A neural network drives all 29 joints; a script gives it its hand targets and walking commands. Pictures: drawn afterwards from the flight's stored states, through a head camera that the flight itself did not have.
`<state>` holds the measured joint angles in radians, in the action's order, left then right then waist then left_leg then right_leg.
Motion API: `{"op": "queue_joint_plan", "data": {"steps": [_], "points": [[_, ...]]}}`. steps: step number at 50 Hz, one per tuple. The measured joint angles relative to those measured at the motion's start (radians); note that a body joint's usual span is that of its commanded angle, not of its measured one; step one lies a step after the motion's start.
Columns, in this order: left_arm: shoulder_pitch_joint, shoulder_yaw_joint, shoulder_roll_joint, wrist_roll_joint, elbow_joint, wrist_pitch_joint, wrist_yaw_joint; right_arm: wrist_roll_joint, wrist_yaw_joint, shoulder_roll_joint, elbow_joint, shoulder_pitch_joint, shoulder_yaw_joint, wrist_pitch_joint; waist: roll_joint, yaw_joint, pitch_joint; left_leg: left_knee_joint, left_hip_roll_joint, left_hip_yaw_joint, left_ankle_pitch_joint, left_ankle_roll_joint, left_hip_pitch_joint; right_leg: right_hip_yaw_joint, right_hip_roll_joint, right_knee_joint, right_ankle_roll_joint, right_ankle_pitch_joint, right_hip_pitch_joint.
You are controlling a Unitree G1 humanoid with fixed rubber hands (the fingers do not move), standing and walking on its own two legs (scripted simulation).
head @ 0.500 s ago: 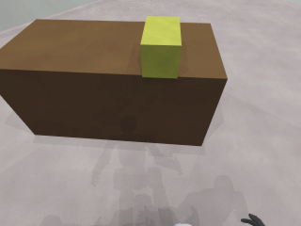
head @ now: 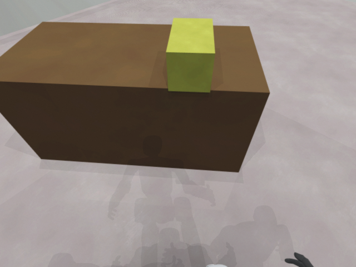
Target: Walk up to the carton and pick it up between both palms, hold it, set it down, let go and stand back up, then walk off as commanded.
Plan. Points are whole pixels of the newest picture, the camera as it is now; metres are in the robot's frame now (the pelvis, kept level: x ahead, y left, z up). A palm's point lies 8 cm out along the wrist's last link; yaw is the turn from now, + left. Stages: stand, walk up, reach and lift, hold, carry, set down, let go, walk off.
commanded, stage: stand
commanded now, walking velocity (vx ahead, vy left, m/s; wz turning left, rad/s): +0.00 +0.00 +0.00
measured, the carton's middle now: (191, 53) +0.95 -0.07 -0.01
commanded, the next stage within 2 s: none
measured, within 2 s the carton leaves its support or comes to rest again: neither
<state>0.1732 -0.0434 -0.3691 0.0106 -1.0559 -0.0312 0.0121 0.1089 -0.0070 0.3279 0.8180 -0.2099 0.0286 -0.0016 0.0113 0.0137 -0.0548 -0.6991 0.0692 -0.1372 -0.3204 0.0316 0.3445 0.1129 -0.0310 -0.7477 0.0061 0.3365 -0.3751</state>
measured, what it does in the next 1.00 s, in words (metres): stands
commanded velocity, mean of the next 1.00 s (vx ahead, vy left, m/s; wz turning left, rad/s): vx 0.00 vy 0.00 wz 0.00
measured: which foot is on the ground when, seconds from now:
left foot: down 0.00-1.00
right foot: down 0.00-1.00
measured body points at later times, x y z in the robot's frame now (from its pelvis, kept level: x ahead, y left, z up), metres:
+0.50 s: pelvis +0.00 +0.00 +0.00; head +0.01 -0.01 +0.45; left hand +0.07 +0.30 -0.13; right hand +0.10 -0.29 -0.12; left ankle +0.04 +0.14 -0.71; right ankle +0.04 -0.12 -0.71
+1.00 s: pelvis +0.00 +0.00 +0.00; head +0.00 -0.01 +0.45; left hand +0.07 +0.30 -0.13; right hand +0.10 -0.29 -0.12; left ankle +0.04 +0.14 -0.71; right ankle +0.04 -0.12 -0.71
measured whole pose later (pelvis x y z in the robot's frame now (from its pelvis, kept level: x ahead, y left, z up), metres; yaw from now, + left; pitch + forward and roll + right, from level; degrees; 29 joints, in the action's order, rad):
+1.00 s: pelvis +0.00 +0.00 +0.00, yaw +0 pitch -2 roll +1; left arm 0.17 -0.04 -0.37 0.01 -1.06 -0.03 0.01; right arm 0.11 -0.01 0.33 0.82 -0.21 0.03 0.00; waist 0.01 0.01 -0.05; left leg -0.70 0.07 -0.14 -0.31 0.03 0.34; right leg 0.11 -0.03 -0.75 0.01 0.33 -0.38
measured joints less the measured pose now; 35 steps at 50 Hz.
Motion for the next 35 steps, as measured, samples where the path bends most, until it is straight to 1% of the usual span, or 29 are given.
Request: {"op": "queue_joint_plan", "data": {"steps": [35], "points": [[-0.001,0.000,0.000,0.000,-0.004,0.000,0.000,0.000,0.002,0.002,0.000,0.000,0.000,0.000,-0.003,0.000,0.005,0.000,0.000,0.000,0.005,0.000,0.000,0.000,0.000,0.000,0.000,-0.005,0.000]]}}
